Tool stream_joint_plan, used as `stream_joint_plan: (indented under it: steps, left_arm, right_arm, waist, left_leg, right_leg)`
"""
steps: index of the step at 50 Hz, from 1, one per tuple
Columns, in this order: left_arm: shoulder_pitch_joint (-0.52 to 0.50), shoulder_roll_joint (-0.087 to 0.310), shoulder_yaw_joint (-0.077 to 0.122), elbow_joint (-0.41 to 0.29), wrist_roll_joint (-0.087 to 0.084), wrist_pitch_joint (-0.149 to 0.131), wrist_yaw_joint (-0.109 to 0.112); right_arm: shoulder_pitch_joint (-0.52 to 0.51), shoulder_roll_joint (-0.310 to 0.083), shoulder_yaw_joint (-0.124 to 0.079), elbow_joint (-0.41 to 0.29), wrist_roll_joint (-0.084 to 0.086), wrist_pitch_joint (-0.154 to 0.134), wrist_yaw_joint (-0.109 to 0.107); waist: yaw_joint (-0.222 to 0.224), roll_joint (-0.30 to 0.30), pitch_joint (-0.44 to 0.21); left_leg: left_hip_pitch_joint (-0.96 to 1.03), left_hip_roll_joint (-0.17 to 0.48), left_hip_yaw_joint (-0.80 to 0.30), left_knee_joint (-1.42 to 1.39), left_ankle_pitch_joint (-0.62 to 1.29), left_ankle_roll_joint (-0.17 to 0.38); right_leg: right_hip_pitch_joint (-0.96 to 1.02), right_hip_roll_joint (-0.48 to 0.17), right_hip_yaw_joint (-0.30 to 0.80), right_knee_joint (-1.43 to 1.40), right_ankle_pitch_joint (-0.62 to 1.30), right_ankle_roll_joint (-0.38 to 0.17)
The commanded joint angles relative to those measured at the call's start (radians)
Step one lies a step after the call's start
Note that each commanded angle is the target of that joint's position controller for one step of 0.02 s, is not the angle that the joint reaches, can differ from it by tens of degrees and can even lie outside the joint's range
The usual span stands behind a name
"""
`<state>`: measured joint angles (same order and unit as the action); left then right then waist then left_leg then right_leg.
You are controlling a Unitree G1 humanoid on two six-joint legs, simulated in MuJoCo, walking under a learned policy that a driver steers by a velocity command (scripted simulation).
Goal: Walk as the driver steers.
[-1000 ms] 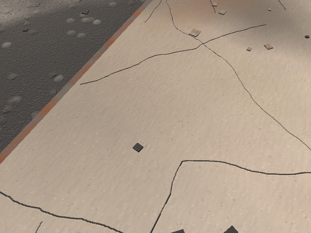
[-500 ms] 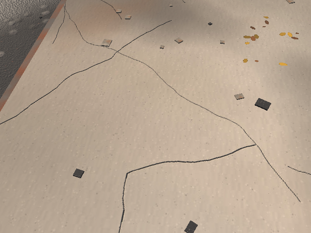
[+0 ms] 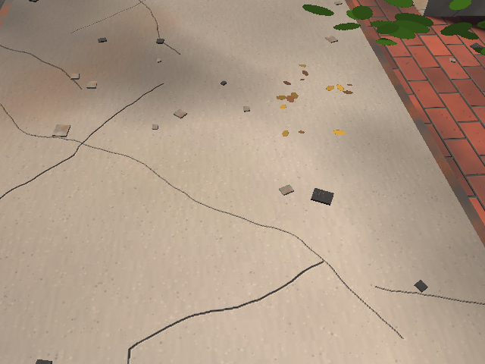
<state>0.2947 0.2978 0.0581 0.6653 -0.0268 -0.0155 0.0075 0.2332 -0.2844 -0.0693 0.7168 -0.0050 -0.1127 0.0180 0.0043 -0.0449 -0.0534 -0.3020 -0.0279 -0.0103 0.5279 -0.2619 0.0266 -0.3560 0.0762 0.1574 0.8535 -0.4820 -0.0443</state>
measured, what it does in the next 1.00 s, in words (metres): walks ahead: right foot, then left foot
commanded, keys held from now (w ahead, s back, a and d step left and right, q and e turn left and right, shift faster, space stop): w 1.00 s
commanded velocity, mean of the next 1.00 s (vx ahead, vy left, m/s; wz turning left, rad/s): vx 0.48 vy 0.00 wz -0.07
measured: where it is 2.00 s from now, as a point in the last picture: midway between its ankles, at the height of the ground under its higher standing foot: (261, 222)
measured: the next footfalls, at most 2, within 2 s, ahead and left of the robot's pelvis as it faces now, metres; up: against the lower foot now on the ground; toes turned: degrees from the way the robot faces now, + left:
right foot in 0.38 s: +0.34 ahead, -0.16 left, +0.00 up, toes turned -3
left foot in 0.90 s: +0.66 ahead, +0.06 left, +0.00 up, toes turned +0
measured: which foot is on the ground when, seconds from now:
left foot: down 0.00-0.40, up 0.42-0.88, down 0.90-1.00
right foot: up 0.00-0.36, down 0.38-0.92, up 0.94-1.00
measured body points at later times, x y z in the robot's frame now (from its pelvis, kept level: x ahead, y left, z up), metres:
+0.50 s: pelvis +0.24 -0.06 +0.00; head +0.28 -0.07 +0.45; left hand +0.43 +0.18 -0.08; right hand +0.27 -0.35 -0.13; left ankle +0.12 +0.09 -0.64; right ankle +0.30 -0.16 -0.73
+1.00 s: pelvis +0.53 -0.02 -0.01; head +0.57 -0.02 +0.44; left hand +0.57 +0.26 -0.14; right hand +0.71 -0.28 -0.09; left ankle +0.62 +0.06 -0.73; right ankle +0.36 -0.16 -0.65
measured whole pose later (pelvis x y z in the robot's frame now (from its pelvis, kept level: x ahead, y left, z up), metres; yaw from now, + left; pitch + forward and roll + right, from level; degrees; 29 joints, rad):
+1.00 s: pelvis +0.53 -0.02 -0.01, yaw -2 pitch +2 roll -1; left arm 0.36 0.30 0.04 0.83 -0.02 -0.06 -0.01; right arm 0.12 -0.28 -0.03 0.69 0.01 -0.09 0.04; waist 0.04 -0.01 0.05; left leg -0.45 -0.02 0.05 0.56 -0.15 0.06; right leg -0.25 0.01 0.05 1.08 -0.48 -0.03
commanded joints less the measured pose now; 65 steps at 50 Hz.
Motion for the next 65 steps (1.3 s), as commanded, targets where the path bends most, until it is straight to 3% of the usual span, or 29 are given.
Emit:
stream_joint_plan:
  steps: [1,4,10,15,17,18,19,20,21,22,23,24,25,29,31,35,39,43,45,46,47,48,49,50,51,53,57,62,65]
  left_arm:
    - [-0.082,0.125,0.030,-0.099,0.001,-0.046,-0.004]
    - [-0.126,0.083,0.023,-0.100,0.017,-0.057,-0.020]
    - [-0.271,0.005,-0.010,-0.126,0.014,-0.068,-0.036]
    - [-0.335,0.039,-0.001,-0.145,-0.002,-0.077,-0.061]
    - [-0.264,0.076,0.017,-0.131,0.003,-0.078,-0.060]
    - [-0.143,0.110,0.037,-0.095,0.008,-0.075,-0.052]
    - [0.018,0.154,0.058,-0.057,0.011,-0.070,-0.040]
    - [0.156,0.265,0.079,-0.041,0.039,-0.062,-0.029]
    - [0.183,0.228,0.067,-0.024,0.025,-0.060,-0.035]
    - [0.118,0.166,0.045,-0.023,0.019,-0.059,-0.035]
    - [0.058,0.135,0.034,-0.026,0.017,-0.058,-0.033]
    - [0.001,0.112,0.025,-0.025,0.023,-0.059,-0.036]
    - [-0.040,0.089,0.019,-0.028,0.033,-0.065,-0.040]
    - [-0.066,0.097,0.025,0.002,0.025,-0.092,-0.039]
    - [-0.041,0.109,0.029,0.025,0.025,-0.094,-0.032]
    - [0.016,0.136,0.033,0.058,0.016,-0.082,-0.019]
    - [0.100,0.160,0.039,0.106,0.005,-0.064,-0.015]
    - [0.108,0.181,0.046,0.130,0.004,-0.040,-0.005]
    - [0.085,0.169,0.037,0.127,0.012,-0.030,0.001]
    - [0.097,0.116,0.014,0.099,0.038,-0.032,0.006]
    - [0.241,-0.002,-0.019,0.091,0.026,-0.053,-0.007]
    - [0.156,0.109,0.003,0.103,0.006,-0.071,-0.013]
    - [0.053,0.148,0.015,0.069,-0.017,-0.081,-0.018]
    - [-0.001,0.135,0.011,0.056,-0.010,-0.086,-0.014]
    - [-0.025,0.127,0.014,0.052,0.007,-0.084,-0.011]
    - [0.023,0.097,0.013,0.067,0.011,-0.064,-0.011]
    - [-0.044,0.062,0.004,0.047,0.023,-0.041,-0.004]
    - [-0.210,0.032,-0.010,0.012,0.021,-0.060,-0.020]
    - [-0.298,0.036,-0.011,-0.016,0.013,-0.068,-0.035]
  right_arm:
    - [0.135,-0.147,-0.038,-0.020,0.008,-0.006,-0.006]
    - [0.102,-0.122,-0.021,-0.021,0.000,0.003,-0.014]
    - [0.155,-0.152,-0.019,0.025,0.017,0.020,-0.024]
    - [0.203,-0.183,-0.024,0.062,0.036,0.039,-0.020]
    - [0.188,-0.204,-0.030,0.067,0.037,0.049,-0.025]
    - [0.183,-0.199,-0.027,0.068,0.037,0.053,-0.028]
    - [0.183,-0.172,-0.015,0.057,0.024,0.052,-0.031]
    - [0.261,-0.065,0.020,0.013,0.003,0.038,-0.028]
    - [0.278,-0.058,0.029,0.023,0.017,0.016,-0.025]
    - [0.182,-0.151,0.001,0.006,0.048,0.005,-0.018]
    - [0.099,-0.156,0.002,-0.016,0.052,0.000,-0.015]
    - [0.064,-0.142,0.004,-0.020,0.035,0.001,-0.017]
    - [0.071,-0.135,-0.001,-0.015,0.021,0.010,-0.018]
    - [0.085,-0.084,0.008,-0.006,0.013,0.044,-0.019]
    - [0.008,-0.078,0.011,-0.032,0.004,0.043,-0.021]
    - [-0.148,-0.048,0.026,-0.068,0.011,0.024,-0.002]
    - [-0.263,-0.058,0.027,-0.112,0.023,0.013,0.023]
    - [-0.236,-0.093,0.013,-0.125,0.019,0.010,0.036]
    - [-0.005,-0.162,-0.024,-0.065,0.014,0.013,0.022]
    - [0.178,-0.235,-0.043,-0.035,0.004,0.018,0.009]
    - [0.201,-0.287,-0.051,-0.017,0.003,0.020,0.017]
    - [0.201,-0.183,-0.026,-0.027,0.016,0.022,0.016]
    - [0.136,-0.156,-0.015,-0.030,0.015,0.023,0.012]
    - [0.072,-0.147,-0.011,-0.037,0.010,0.024,0.010]
    - [0.029,-0.125,-0.006,-0.039,0.002,0.023,0.012]
    - [-0.001,-0.102,0.000,-0.039,-0.007,0.013,0.015]
    - [0.018,-0.133,-0.011,-0.002,0.004,0.001,0.006]
    - [0.076,-0.160,-0.016,0.036,0.014,0.016,-0.010]
    - [0.135,-0.177,-0.021,0.069,0.021,0.028,-0.011]
  waist:
    - [-0.055,0.184,0.123]
    - [-0.042,0.168,0.117]
    - [-0.091,0.158,0.117]
    - [-0.088,0.169,0.137]
    - [-0.026,0.176,0.092]
    - [0.042,0.158,0.012]
    - [0.119,0.137,-0.103]
    - [0.115,-0.099,-0.290]
    - [0.109,-0.246,-0.396]
    - [0.111,-0.150,-0.218]
    - [0.092,-0.089,-0.099]
    - [0.057,-0.022,-0.020]
    - [0.020,-0.034,0.013]
    - [-0.035,-0.032,0.057]
    - [-0.018,-0.008,0.088]
    - [0.039,0.005,0.119]
    - [0.080,0.008,0.142]
    - [0.036,-0.025,0.098]
    - [-0.088,-0.023,-0.063]
    - [-0.146,0.087,-0.225]
    - [-0.061,0.355,-0.350]
    - [-0.117,0.241,-0.312]
    - [-0.110,0.186,-0.157]
    - [-0.079,0.097,-0.071]
    - [-0.050,0.078,-0.010]
    - [0.000,0.119,-0.003]
    - [0.006,0.101,0.060]
    - [-0.054,0.096,0.099]
    - [-0.088,0.098,0.118]
  left_leg:
    - [0.331,0.344,-0.540,-0.324,-0.411,0.195]
    - [0.261,0.267,-0.349,-0.361,-0.128,0.165]
    - [0.199,0.214,-0.128,-0.374,0.185,0.154]
    - [0.257,0.278,-0.128,-0.343,0.267,0.139]
    - [0.301,0.282,-0.101,-0.246,0.524,0.115]
    - [0.286,0.245,-0.053,-0.097,0.694,0.093]
    - [0.159,0.203,-0.017,0.116,0.649,0.060]
    - [-0.202,0.084,0.029,0.531,0.223,-0.005]
    - [-0.366,-0.006,-0.091,0.730,-0.296,-0.021]
    - [-0.478,0.059,-0.111,0.802,-0.255,-0.011]
    - [-0.489,0.105,-0.075,0.776,-0.168,0.000]
    - [-0.455,0.137,-0.059,0.717,-0.095,-0.003]
    - [-0.400,0.166,-0.065,0.663,-0.043,-0.007]
    - [-0.343,0.183,-0.052,0.562,0.052,-0.041]
    - [-0.389,0.186,-0.051,0.449,0.155,-0.055]
    - [-0.335,0.143,-0.009,0.165,0.373,-0.045]
    - [-0.353,0.115,-0.009,0.037,0.375,-0.019]
    - [-0.274,0.070,0.014,-0.021,0.211,0.033]
    - [0.077,0.028,0.058,-0.039,0.224,0.089]
    - [0.402,0.216,-0.151,0.015,0.287,0.153]
    - [0.712,0.417,-0.645,-0.107,0.024,0.310]
    - [0.692,0.398,-0.700,-0.193,-0.108,0.275]
    - [0.566,0.370,-0.550,-0.216,-0.077,0.236]
    - [0.422,0.335,-0.447,-0.236,0.035,0.219]
    - [0.306,0.302,-0.370,-0.263,0.140,0.216]
    - [0.194,0.263,-0.290,-0.320,0.217,0.219]
    - [0.127,0.248,-0.177,-0.396,0.288,0.236]
    - [0.154,0.200,-0.062,-0.407,0.282,0.184]
    - [0.222,0.232,-0.068,-0.383,0.257,0.181]
  right_leg:
    - [-0.547,-0.080,0.001,0.279,0.055,-0.003]
    - [-0.486,-0.138,-0.065,0.213,0.229,0.022]
    - [-0.321,-0.128,-0.159,-0.136,0.436,0.068]
    - [-0.213,-0.101,-0.172,-0.297,0.433,0.023]
    - [-0.087,-0.071,-0.192,-0.341,0.395,-0.018]
    - [0.089,-0.044,-0.216,-0.369,0.405,-0.049]
    - [0.349,-0.098,-0.166,-0.340,0.415,-0.085]
    - [0.756,-0.387,0.245,-0.328,0.332,-0.216]
    - [0.805,-0.483,0.608,-0.519,0.154,-0.294]
    - [0.687,-0.445,0.498,-0.550,0.078,-0.246]
    - [0.543,-0.403,0.352,-0.562,0.132,-0.217]
    - [0.401,-0.357,0.255,-0.592,0.229,-0.203]
    - [0.304,-0.319,0.187,-0.622,0.305,-0.194]
    - [0.164,-0.288,0.057,-0.713,0.455,-0.216]
    - [0.172,-0.279,0.010,-0.729,0.512,-0.214]
    - [0.184,-0.240,-0.080,-0.736,0.516,-0.168]
    - [0.315,-0.294,-0.064,-0.696,0.503,-0.161]
    - [0.445,-0.329,-0.057,-0.572,0.740,-0.124]
    - [0.381,-0.256,-0.119,-0.283,0.981,-0.078]
    - [0.164,-0.194,-0.158,0.037,0.688,-0.041]
    - [-0.229,-0.007,-0.119,0.359,-0.053,0.019]
    - [-0.343,-0.049,-0.005,0.450,-0.099,0.011]
    - [-0.404,-0.096,-0.036,0.452,-0.015,0.004]
    - [-0.380,-0.145,-0.069,0.406,0.075,0.007]
    - [-0.348,-0.174,-0.079,0.349,0.130,0.015]
    - [-0.247,-0.205,-0.073,0.295,0.185,0.028]
    - [-0.293,-0.223,-0.091,0.146,0.299,0.067]
    - [-0.262,-0.188,-0.129,-0.172,0.561,0.070]
    - [-0.259,-0.165,-0.140,-0.264,0.574,0.060]
Keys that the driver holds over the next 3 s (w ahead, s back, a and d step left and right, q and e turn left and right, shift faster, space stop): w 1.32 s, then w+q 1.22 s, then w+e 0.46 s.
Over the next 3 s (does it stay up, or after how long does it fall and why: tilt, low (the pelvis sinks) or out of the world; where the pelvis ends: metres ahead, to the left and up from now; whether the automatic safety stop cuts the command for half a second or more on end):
stays up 1.53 0.22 0.00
